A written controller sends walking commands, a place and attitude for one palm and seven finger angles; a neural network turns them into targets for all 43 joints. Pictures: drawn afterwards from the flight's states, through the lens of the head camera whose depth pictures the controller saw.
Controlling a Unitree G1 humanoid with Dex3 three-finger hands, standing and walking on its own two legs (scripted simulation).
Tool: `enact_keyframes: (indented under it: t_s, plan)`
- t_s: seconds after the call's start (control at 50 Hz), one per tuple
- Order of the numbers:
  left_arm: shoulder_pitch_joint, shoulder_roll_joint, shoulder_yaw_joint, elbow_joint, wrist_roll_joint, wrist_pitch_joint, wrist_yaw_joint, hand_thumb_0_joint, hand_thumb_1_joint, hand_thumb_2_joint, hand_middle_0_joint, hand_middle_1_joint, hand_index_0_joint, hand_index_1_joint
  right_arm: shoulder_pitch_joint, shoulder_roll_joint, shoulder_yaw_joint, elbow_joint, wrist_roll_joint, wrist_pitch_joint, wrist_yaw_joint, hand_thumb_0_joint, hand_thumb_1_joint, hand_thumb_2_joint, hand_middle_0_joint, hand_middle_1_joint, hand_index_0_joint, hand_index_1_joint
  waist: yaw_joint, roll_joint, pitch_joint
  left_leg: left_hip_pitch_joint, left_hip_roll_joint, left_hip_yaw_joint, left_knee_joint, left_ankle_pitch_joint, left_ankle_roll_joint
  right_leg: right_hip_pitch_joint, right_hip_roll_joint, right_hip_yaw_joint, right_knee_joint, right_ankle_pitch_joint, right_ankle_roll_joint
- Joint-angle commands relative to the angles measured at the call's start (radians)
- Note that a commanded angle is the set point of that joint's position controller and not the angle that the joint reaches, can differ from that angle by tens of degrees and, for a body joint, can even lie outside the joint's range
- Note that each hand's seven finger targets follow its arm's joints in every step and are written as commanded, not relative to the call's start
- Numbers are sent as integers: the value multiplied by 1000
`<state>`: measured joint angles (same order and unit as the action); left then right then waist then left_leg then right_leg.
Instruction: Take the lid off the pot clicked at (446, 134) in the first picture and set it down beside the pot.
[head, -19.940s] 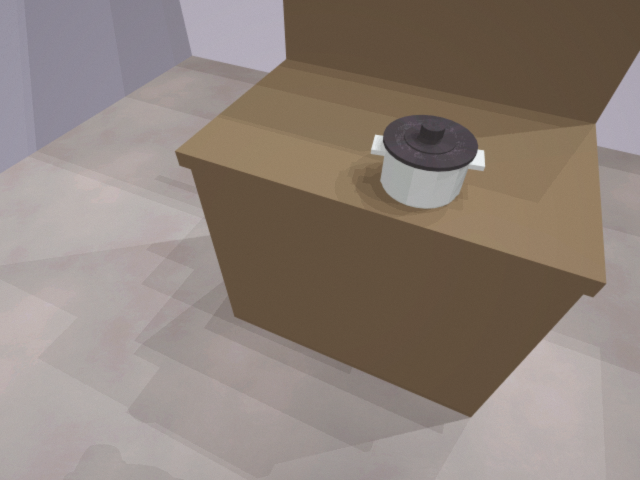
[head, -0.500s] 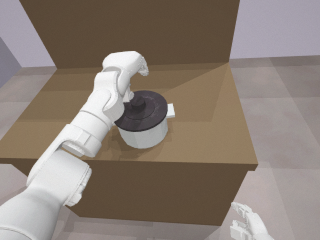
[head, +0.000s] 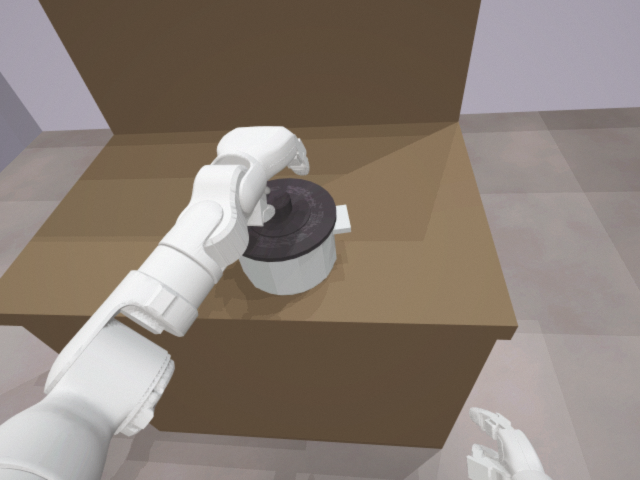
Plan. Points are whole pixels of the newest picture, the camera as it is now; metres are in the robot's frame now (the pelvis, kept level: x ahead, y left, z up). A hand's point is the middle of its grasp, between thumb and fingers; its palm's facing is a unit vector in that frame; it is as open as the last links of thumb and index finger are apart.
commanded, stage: lower the open fingers around the knob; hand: left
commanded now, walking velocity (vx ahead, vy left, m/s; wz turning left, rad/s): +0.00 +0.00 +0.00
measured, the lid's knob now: (277, 204) +0.47 +0.07 +0.10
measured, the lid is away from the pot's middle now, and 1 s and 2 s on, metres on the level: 0.00 0.00 0.01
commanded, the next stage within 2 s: close the fingers and squeeze the knob in 0.88 s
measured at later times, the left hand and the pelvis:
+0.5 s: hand (265, 212) +0.43 +0.08 +0.13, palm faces -0.28 -0.02 -0.96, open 10.2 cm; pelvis +0.00 +0.01 +0.00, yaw +0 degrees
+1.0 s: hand (269, 208) +0.44 +0.08 +0.12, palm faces -0.28 -0.03 -0.96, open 10.0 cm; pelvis +0.01 +0.01 +0.00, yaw +0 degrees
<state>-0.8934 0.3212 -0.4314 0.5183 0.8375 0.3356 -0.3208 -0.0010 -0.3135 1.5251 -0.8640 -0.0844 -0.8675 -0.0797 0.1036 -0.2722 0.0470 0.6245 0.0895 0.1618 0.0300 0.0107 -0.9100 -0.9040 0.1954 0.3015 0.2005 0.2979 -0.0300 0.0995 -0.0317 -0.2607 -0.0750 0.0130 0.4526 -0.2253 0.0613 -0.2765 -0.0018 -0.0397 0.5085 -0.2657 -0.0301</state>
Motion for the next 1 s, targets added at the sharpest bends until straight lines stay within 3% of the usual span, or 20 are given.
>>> enact_keyframes:
  t_s: [0.0, 0.08, 0.12, 0.2, 0.24, 0.26, 0.28, 0.34, 0.4, 0.44, 0.46, 0.54, 0.58, 0.64, 0.68, 0.7, 0.8, 0.88, 0.96, 0.98]
  plan:
    - [-547, 192, 167, -7, 32, 34, 55, 0, -321, 1524, -855, -81, -855, -81, -113, -79, -23, -114, -1, -53, -15, 0, -900, -900, 200, 300, 200, 300, 4, -184, -300, 68, 26, -44, -44, 194, 7, 124, -14, 27, -52, 315, -7]
    - [-368, -1, 30, -34, 14, 35, 23, 0, -321, 1524, -855, -81, -855, -81, -153, -79, -35, -162, 3, -30, 14, 0, -900, -900, 200, 300, 200, 300, 4, -179, -329, 98, 29, -40, -26, 229, 1, 110, -18, 17, -43, 323, -8]
    - [-444, 33, 39, -139, 23, 30, 15, 0, -321, 1524, -855, -81, -855, -81, -160, -82, -41, -173, 1, -22, 18, 0, -900, -900, 200, 300, 200, 300, -4, -169, -376, 124, 28, -43, -18, 247, 5, 125, -18, 20, -42, 343, -9]
    - [-702, 223, 153, -204, 45, 15, 41, 0, -321, 1524, -855, -81, -855, -81, -123, -80, -37, -144, -3, -42, -7, 0, -900, -900, 200, 300, 200, 300, -16, -147, -426, 141, 18, -57, -27, 210, 17, 162, -9, 36, -45, 333, -9]
    - [-734, 289, 212, -165, 45, 10, 63, 0, -321, 1524, -855, -81, -855, -81, -101, -87, -33, -122, -9, -57, -17, 0, -900, -900, 200, 300, 200, 300, -8, -126, -419, 130, 19, -68, -36, 200, 14, 160, -10, 36, -44, 312, -15]
    - [-686, 244, 181, -92, 54, 16, 72, 0, -321, 1524, -855, -81, -855, -81, -100, -78, -30, -113, -7, -62, -17, 0, -900, -900, 200, 300, 200, 300, -7, -124, -404, 132, 20, -64, -37, 200, 12, 141, -3, 32, -38, 299, -16]
    - [-608, 137, 117, -19, 38, 28, 70, 0, -321, 1524, -855, -81, -855, -81, -99, -73, -30, -110, -6, -62, -13, 0, -900, -900, 200, 300, 200, 300, -11, -142, -353, 116, 21, -66, -39, 203, 7, 109, -4, 18, -38, 295, -17]
    - [-358, -15, 48, 113, 11, 42, 47, 0, -321, 1524, -855, -81, -855, -81, -98, -84, -37, -121, -3, -42, 6, 0, -900, -900, 200, 300, 200, 300, -4, -209, -270, 71, 30, -51, -38, 199, -3, 68, -9, 5, -46, 281, -13]
    - [-435, -5, 29, -16, 22, 29, 33, 0, -321, 1524, -855, -81, -855, -81, -124, -88, -42, -150, -6, -25, 10, 0, -900, -900, 200, 300, 200, 300, -14, -192, -334, 94, 27, -48, -28, 192, 3, 92, -12, 13, -44, 291, -10]
    - [-593, 45, 41, -130, 29, 7, 34, 0, -321, 1524, -855, -81, -855, -81, -121, -83, -46, -158, -9, -32, 4, 0, -900, -900, 200, 300, 200, 300, -31, -158, -390, 128, 24, -59, -19, 211, 11, 106, -13, 20, -45, 306, -14]
    - [-681, 115, 79, -159, 46, 0, 45, 0, -321, 1524, -855, -81, -855, -81, -102, -83, -47, -147, -11, -42, -2, 0, -900, -900, 200, 300, 200, 300, -35, -120, -426, 163, 24, -69, -21, 209, 13, 105, -4, 24, -41, 300, -15]
    - [-605, 250, 233, 66, 52, 18, 94, 0, -321, 1524, -855, -81, -855, -81, -33, -98, -35, -86, -17, -48, -24, 0, -900, -900, 200, 300, 200, 300, -4, -151, -361, 79, 25, -64, -50, 168, 7, 126, -3, 22, -47, 271, -18]
    - [-530, 88, 122, 135, 37, 24, 95, 0, -321, 1524, -855, -81, -855, -81, -43, -85, -36, -92, -14, -52, -19, 0, -900, -900, 200, 300, 200, 300, -11, -175, -336, 73, 26, -59, -46, 179, 4, 102, -3, 12, -38, 279, -14]
    - [-448, -21, 43, 78, 28, 17, 71, 0, -321, 1524, -855, -81, -855, -81, -58, -89, -54, -123, -15, -49, 0, 0, -900, -900, 200, 300, 200, 300, -20, -185, -370, 113, 32, -61, -22, 271, 8, 95, -7, 9, -34, 345, -16]
    - [-496, 6, 47, -6, 29, 7, 60, 0, -321, 1524, -855, -81, -855, -81, -62, -89, -60, -134, -16, -46, 5, 0, -900, -900, 200, 300, 200, 300, -27, -157, -415, 157, 31, -65, -8, 310, 13, 104, -4, 15, -33, 378, -13]
    - [-562, 58, 79, -64, 30, -1, 62, 0, -321, 1524, -855, -81, -855, -81, -53, -91, -62, -131, -19, -48, 4, 0, -900, -900, 200, 300, 200, 300, -30, -144, -451, 174, 31, -66, -7, 313, 14, 121, -4, 20, -33, 391, -12]
    - [-520, 64, 103, 92, 27, 20, 78, 0, -321, 1524, -855, -81, -855, -81, -23, -97, -52, -86, -12, -40, -5, 0, -900, -900, 200, 300, 200, 300, -30, -194, -308, 101, 29, -62, -34, 219, 10, 65, 5, 1, -46, 315, -14]
    - [-541, 28, 64, -4, 35, 8, 82, 0, -321, 1524, -855, -81, -855, -81, -45, -87, -59, -110, -17, -48, 7, 0, -900, -900, 200, 300, 200, 300, -23, -129, -401, 173, 32, -77, -12, 316, 9, 80, 2, 6, -28, 360, -20]
    - [-509, 62, 91, 19, 44, 15, 86, 0, -321, 1524, -855, -81, -855, -81, -53, -89, -54, -112, -16, -38, 12, 0, -900, -900, 200, 300, 200, 300, -18, -173, -392, 134, 33, -69, -17, 302, 7, 109, 3, 8, -29, 372, -18]
    - [-523, 30, 69, 38, 42, 23, 88, 0, -196, 1216, -749, -230, -749, -230, -52, -87, -55, -105, -14, -35, 11, 0, -900, -900, 200, 300, 200, 300, -24, -176, -370, 126, 31, -64, -17, 282, 8, 94, 3, 5, -31, 363, -17]
